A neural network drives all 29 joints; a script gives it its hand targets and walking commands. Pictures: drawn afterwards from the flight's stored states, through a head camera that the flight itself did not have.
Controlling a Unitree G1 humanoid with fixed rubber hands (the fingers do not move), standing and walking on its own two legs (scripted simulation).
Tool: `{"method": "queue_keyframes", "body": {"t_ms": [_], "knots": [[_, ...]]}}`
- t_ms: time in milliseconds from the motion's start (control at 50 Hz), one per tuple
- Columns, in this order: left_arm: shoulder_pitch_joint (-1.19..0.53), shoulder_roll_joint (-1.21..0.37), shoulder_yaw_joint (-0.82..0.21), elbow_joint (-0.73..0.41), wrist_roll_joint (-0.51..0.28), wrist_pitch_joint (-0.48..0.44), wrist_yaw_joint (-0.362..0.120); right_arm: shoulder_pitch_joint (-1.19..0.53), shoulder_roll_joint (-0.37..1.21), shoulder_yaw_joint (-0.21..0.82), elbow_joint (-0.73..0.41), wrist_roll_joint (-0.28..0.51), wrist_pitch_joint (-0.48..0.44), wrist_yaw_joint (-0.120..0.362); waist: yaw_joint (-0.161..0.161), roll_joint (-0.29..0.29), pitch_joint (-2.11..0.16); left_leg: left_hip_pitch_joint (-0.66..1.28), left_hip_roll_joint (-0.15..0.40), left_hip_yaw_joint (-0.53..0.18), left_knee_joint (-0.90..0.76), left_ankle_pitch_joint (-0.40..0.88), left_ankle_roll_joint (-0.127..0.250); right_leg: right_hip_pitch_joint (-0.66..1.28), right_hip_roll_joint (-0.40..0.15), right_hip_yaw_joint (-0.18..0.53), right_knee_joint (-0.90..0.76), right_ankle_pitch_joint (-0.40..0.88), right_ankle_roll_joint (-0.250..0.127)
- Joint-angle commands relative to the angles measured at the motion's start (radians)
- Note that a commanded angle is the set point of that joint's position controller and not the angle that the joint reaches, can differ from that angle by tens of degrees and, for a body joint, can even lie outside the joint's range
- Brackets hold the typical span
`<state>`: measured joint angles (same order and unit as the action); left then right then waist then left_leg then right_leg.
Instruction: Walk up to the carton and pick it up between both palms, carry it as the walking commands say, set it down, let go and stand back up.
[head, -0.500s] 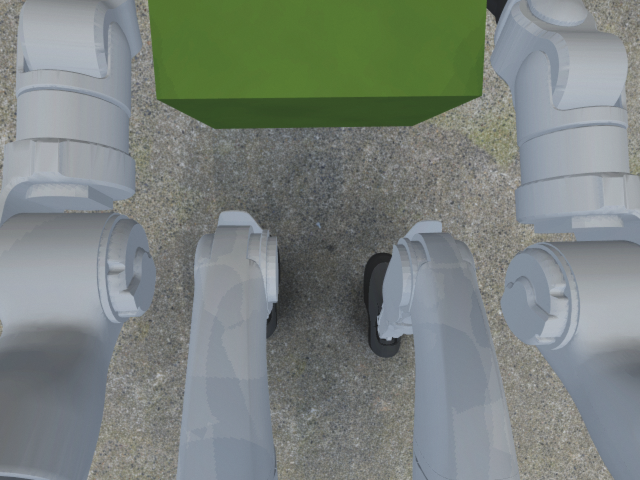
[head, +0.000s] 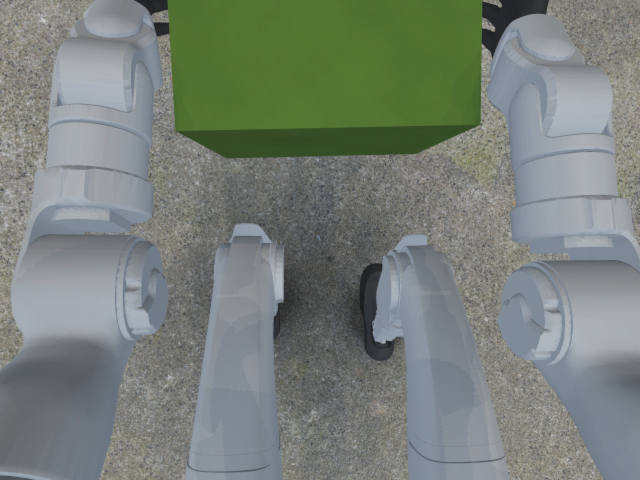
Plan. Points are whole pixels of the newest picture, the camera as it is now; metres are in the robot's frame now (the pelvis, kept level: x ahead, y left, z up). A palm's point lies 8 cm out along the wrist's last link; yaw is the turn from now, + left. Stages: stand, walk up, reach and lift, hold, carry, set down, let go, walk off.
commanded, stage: reach and lift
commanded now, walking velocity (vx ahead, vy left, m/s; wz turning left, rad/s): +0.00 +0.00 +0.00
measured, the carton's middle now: (321, 29) +0.57 +0.04 -0.12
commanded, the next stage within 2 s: none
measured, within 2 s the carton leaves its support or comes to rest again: neither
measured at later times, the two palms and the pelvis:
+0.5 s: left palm out of the picture +0.52 +0.21 +0.01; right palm (574, 6) +0.52 -0.13 +0.03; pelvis +0.01 +0.00 +0.06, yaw +1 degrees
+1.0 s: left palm out of the picture +0.50 +0.21 +0.08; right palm out of the picture +0.50 -0.13 +0.10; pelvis +0.01 +0.00 +0.11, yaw +1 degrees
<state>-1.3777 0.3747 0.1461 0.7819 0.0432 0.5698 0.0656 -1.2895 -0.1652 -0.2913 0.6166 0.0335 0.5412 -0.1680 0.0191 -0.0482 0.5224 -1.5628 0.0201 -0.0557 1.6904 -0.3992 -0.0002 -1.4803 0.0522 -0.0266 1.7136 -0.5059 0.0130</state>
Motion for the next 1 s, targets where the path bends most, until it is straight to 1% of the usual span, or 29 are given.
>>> {"method": "queue_keyframes", "body": {"t_ms": [0, 20, 40, 60, 100, 140, 180, 200, 240, 260, 320, 340, 380, 420, 460, 480, 500, 540, 580, 600, 620, 640, 700, 760, 820, 840, 900, 960, 980], "knots": [[-0.748, -1.339, -0.332, -0.468, -0.291, -0.089, -0.301, -0.845, 1.08, 0.455, -0.256, 0.174, -0.077, 0.403, 0.034, 0.172, -2.589, 1.155, -0.142, 0.03, -0.309, 0.161, -0.016, 0.377, 0.128, -0.018, -0.339, 0.114, -0.041], [-0.704, -1.363, -0.351, -0.485, -0.302, -0.085, -0.3, -0.848, 1.076, 0.478, -0.319, 0.182, -0.079, 0.402, 0.024, 0.155, -2.668, 1.21, -0.146, 0.02, -0.305, 0.217, -0.013, 0.415, 0.131, -0.02, -0.338, 0.159, -0.04], [-0.654, -1.334, -0.319, -0.445, -0.269, -0.08, -0.298, -0.859, 1.08, 0.487, -0.344, 0.187, -0.077, 0.399, 0.063, 0.141, -2.649, 1.183, -0.146, 0.025, -0.301, 0.233, -0.003, 0.417, 0.133, -0.006, -0.337, 0.163, -0.038], [-0.658, -1.335, -0.339, -0.495, -0.286, -0.079, -0.296, -0.835, 1.066, 0.483, -0.344, 0.189, -0.072, 0.398, 0.033, 0.13, -2.675, 1.213, -0.147, 0.026, -0.304, 0.261, -0.006, 0.445, 0.134, -0.008, -0.349, 0.187, -0.033], [-0.653, -1.345, -0.352, -0.529, -0.292, -0.079, -0.298, -0.837, 1.083, 0.52, -0.405, 0.206, -0.073, 0.396, 0.046, 0.134, -2.736, 1.249, -0.149, 0.034, -0.314, 0.309, -0.003, 0.514, 0.133, 0.007, -0.367, 0.229, -0.031], [-0.647, -1.36, -0.378, -0.554, -0.309, -0.074, -0.293, -0.829, 1.064, 0.531, -0.448, 0.212, -0.073, 0.392, 0.029, 0.135, -2.739, 1.282, -0.146, 0.019, -0.319, 0.344, -0.011, 0.525, 0.134, 0.009, -0.364, 0.27, -0.034], [-0.651, -1.313, -0.378, -0.643, -0.296, -0.085, -0.289, -0.749, 1.085, 0.562, -0.413, 0.216, -0.063, 0.389, 0.058, 0.144, -2.746, 1.29, -0.151, 0.043, -0.324, 0.41, -0.013, 0.587, 0.132, 0.028, -0.386, 0.31, -0.03], [-0.664, -1.336, -0.41, -0.628, -0.307, -0.078, -0.286, -0.764, 1.076, 0.572, -0.443, 0.227, -0.067, 0.388, 0.051, 0.164, -2.741, 1.318, -0.148, 0.031, -0.348, 0.388, -0.017, 0.593, 0.132, 0.027, -0.39, 0.307, -0.031], [-0.616, -1.33, -0.375, -0.522, -0.267, -0.082, -0.29, -0.728, 1.078, 0.536, -0.349, 0.189, -0.068, 0.387, 0.033, 0.14, -2.582, 1.227, -0.141, 0.023, -0.358, 0.324, -0.007, 0.535, 0.123, 0.036, -0.417, 0.241, -0.031], [-0.59, -1.33, -0.369, -0.515, -0.255, -0.086, -0.294, -0.684, 1.099, 0.546, -0.305, 0.181, -0.068, 0.393, 0.056, 0.132, -2.527, 1.199, -0.141, 0.033, -0.375, 0.314, -0.007, 0.531, 0.12, 0.034, -0.43, 0.227, -0.03], [-0.614, -1.38, -0.378, -0.434, -0.264, -0.097, -0.307, -0.735, 1.095, 0.51, -0.28, 0.153, -0.091, 0.406, 0.017, 0.13, -2.434, 1.182, -0.136, 0.004, -0.421, 0.198, -0.006, 0.465, 0.114, 0.027, -0.457, 0.14, -0.036], [-0.561, -1.403, -0.367, -0.361, -0.257, -0.093, -0.309, -0.746, 1.095, 0.515, -0.278, 0.155, -0.097, 0.408, 0.033, 0.137, -2.412, 1.159, -0.134, 0.017, -0.426, 0.192, -0.007, 0.476, 0.113, 0.032, -0.479, 0.126, -0.038], [-0.572, -1.373, -0.373, -0.417, -0.248, -0.106, -0.309, -0.711, 1.131, 0.514, -0.247, 0.161, -0.096, 0.418, 0.048, 0.127, -2.425, 1.203, -0.13, 0.003, -0.455, 0.19, -0.001, 0.482, 0.112, 0.026, -0.486, 0.131, -0.032], [-0.58, -1.4, -0.4, -0.449, -0.274, -0.102, -0.312, -0.695, 1.124, 0.519, -0.258, 0.16, -0.094, 0.424, 0.019, 0.134, -2.485, 1.263, -0.132, -0.001, -0.472, 0.179, -0.008, 0.518, 0.115, 0.022, -0.505, 0.126, -0.034], [-0.607, -1.379, -0.39, -0.48, -0.277, -0.104, -0.314, -0.699, 1.125, 0.515, -0.261, 0.154, -0.09, 0.423, 0.022, 0.143, -2.503, 1.245, -0.135, 0.018, -0.467, 0.185, -0.01, 0.545, 0.11, 0.031, -0.52, 0.132, -0.034], [-0.577, -1.396, -0.419, -0.52, -0.288, -0.099, -0.311, -0.69, 1.13, 0.546, -0.313, 0.166, -0.089, 0.424, 0.022, 0.12, -2.589, 1.3, -0.134, 0.005, -0.472, 0.23, -0.01, 0.6, 0.116, 0.027, -0.519, 0.177, -0.034], [-0.595, -1.404, -0.428, -0.519, -0.296, -0.091, -0.311, -0.735, 1.107, 0.543, -0.355, 0.175, -0.09, 0.424, 0.019, 0.144, -2.631, 1.353, -0.138, 0.004, -0.486, 0.23, -0.01, 0.615, 0.115, 0.028, -0.528, 0.183, -0.034], [-0.6, -1.369, -0.447, -0.601, -0.305, -0.084, -0.305, -0.705, 1.123, 0.566, -0.371, 0.189, -0.076, 0.419, 0.025, 0.154, -2.671, 1.413, -0.136, -0.006, -0.498, 0.249, -0.009, 0.645, 0.116, 0.039, -0.534, 0.205, -0.037], [-0.557, -1.357, -0.444, -0.591, -0.307, -0.069, -0.299, -0.725, 1.089, 0.571, -0.392, 0.204, -0.068, 0.42, 0.032, 0.146, -2.629, 1.439, -0.129, -0.016, -0.52, 0.239, -0.01, 0.628, 0.113, 0.043, -0.556, 0.179, -0.036], [-0.576, -1.379, -0.473, -0.646, -0.323, -0.066, -0.297, -0.715, 1.096, 0.589, -0.438, 0.214, -0.07, 0.417, 0.023, 0.185, -2.685, 1.484, -0.132, -0.008, -0.528, 0.28, -0.016, 0.69, 0.112, 0.044, -0.571, 0.231, -0.039], [-0.65, -1.364, -0.468, -0.679, -0.33, -0.073, -0.295, -0.718, 1.106, 0.581, -0.422, 0.202, -0.067, 0.415, 0.006, 0.16, -2.658, 1.464, -0.134, -0.013, -0.533, 0.24, -0.015, 0.712, 0.109, 0.051, -0.576, 0.207, -0.04], [-0.583, -1.36, -0.438, -0.588, -0.302, -0.065, -0.298, -0.686, 1.1, 0.558, -0.358, 0.184, -0.063, 0.414, 0.019, 0.15, -2.543, 1.381, -0.128, -0.006, -0.546, 0.21, -0.016, 0.666, 0.103, 0.052, -0.591, 0.165, -0.037], [-0.602, -1.413, -0.466, -0.596, -0.311, -0.067, -0.302, -0.666, 1.119, 0.551, -0.361, 0.172, -0.071, 0.422, -0.016, 0.168, -2.502, 1.426, -0.124, -0.026, -0.588, 0.173, -0.016, 0.683, 0.099, 0.051, -0.631, 0.154, -0.045], [-0.54, -1.428, -0.393, -0.41, -0.248, -0.08, -0.314, -0.622, 1.133, 0.484, -0.216, 0.12, -0.08, 0.435, -0.006, 0.141, -2.289, 1.326, -0.116, -0.03, -0.623, 0.082, -0.007, 0.599, 0.088, 0.053, -0.657, 0.065, -0.044], [-0.462, -1.474, -0.397, -0.375, -0.246, -0.09, -0.333, -0.586, 1.158, 0.491, -0.218, 0.104, -0.092, 0.448, -0.025, 0.119, -2.31, 1.344, -0.12, -0.026, -0.648, 0.118, -0.006, 0.64, 0.089, 0.039, -0.697, 0.097, -0.043], [-0.47, -1.484, -0.421, -0.449, -0.257, -0.101, -0.332, -0.581, 1.186, 0.52, -0.271, 0.121, -0.097, 0.452, -0.017, 0.12, -2.395, 1.408, -0.125, -0.03, -0.639, 0.193, -0.006, 0.69, 0.091, 0.04, -0.694, 0.171, -0.042], [-0.434, -1.493, -0.385, -0.383, -0.234, -0.098, -0.341, -0.518, 1.182, 0.468, -0.194, 0.085, -0.098, 0.461, -0.022, 0.128, -2.308, 1.393, -0.117, -0.029, -0.669, 0.18, -0.008, 0.672, 0.086, 0.045, -0.725, 0.147, -0.043], [-0.393, -1.532, -0.422, -0.418, -0.248, -0.106, -0.35, -0.566, 1.195, 0.521, -0.296, 0.117, -0.109, 0.474, -0.021, 0.111, -2.395, 1.455, -0.12, -0.037, -0.68, 0.24, -0.006, 0.747, 0.086, 0.044, -0.742, 0.216, -0.041], [-0.379, -1.513, -0.424, -0.42, -0.253, -0.103, -0.347, -0.589, 1.175, 0.547, -0.329, 0.136, -0.11, 0.473, -0.004, 0.112, -2.387, 1.486, -0.121, -0.042, -0.69, 0.274, -0.009, 0.748, 0.086, 0.045, -0.739, 0.247, -0.036]]}}
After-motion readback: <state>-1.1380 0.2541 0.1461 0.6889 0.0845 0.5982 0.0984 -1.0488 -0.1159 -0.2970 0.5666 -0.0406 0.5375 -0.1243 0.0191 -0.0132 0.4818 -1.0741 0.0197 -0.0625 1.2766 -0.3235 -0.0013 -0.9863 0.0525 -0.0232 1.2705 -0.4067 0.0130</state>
